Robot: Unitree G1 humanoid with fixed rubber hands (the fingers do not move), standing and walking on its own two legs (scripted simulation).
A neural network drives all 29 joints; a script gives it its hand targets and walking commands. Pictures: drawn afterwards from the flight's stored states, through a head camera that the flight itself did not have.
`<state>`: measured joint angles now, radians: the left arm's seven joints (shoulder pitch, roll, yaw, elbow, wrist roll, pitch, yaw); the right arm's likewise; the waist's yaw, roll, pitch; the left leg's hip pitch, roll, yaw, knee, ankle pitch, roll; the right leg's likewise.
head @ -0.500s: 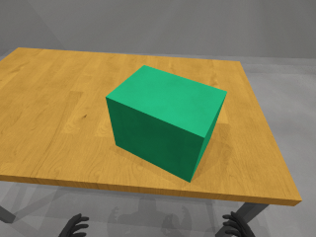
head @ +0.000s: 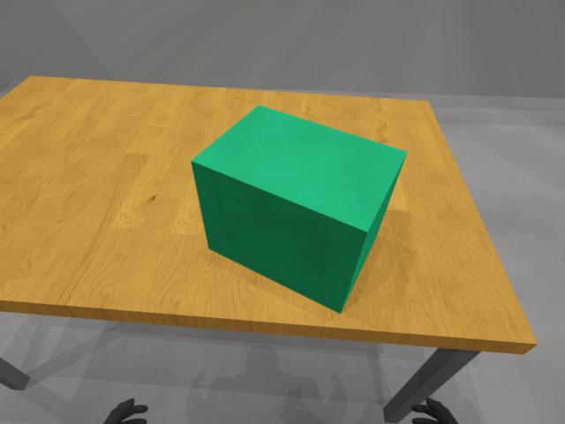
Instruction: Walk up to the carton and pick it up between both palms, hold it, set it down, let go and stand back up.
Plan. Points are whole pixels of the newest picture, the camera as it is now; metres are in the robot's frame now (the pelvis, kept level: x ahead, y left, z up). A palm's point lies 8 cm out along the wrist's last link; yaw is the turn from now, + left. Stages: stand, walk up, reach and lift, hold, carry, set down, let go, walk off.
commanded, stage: stand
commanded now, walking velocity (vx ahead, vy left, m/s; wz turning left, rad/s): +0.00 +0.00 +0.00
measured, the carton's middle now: (297, 205) +0.48 -0.03 +0.04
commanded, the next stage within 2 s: walk up in 1.78 s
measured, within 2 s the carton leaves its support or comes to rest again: neither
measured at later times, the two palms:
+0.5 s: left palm out of the picture +0.11 +0.25 -0.09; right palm out of the picture +0.11 -0.24 -0.09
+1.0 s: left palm out of the picture +0.11 +0.24 -0.09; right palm out of the picture +0.10 -0.25 -0.09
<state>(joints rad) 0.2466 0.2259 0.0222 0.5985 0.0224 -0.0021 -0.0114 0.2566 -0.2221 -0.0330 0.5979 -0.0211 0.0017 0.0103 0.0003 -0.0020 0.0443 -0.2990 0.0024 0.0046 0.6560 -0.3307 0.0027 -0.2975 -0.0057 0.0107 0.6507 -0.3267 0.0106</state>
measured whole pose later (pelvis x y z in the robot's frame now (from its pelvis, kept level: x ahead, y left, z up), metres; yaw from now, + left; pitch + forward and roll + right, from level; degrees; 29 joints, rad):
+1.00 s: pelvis +0.00 +0.00 +0.00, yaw -1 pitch -2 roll +0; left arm 0.27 0.24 0.02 0.63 0.01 0.00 -0.01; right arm 0.28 -0.23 -0.02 0.64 -0.01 0.00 0.01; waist 0.00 0.00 0.05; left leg -0.27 0.00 0.01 0.60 -0.30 0.00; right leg -0.28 0.00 0.02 0.60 -0.30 0.01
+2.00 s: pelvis +0.00 +0.00 +0.01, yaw -2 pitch -1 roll +0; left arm 0.30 0.25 0.01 0.66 0.01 0.00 0.00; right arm 0.29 -0.25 -0.01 0.68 -0.01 0.00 0.00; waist 0.00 -0.01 0.05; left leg -0.26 0.01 0.03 0.58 -0.29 0.00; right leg -0.28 0.00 0.05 0.58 -0.28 0.02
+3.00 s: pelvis +0.02 +0.04 -0.01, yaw -11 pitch -1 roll +1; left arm 0.31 0.28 0.03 0.58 0.02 0.02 0.03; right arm 0.28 -0.31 -0.01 0.64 -0.03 0.04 0.02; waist -0.02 0.00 0.07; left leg -0.25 0.03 0.19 0.69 -0.42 0.05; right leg -0.36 0.02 0.18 0.75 -0.36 0.03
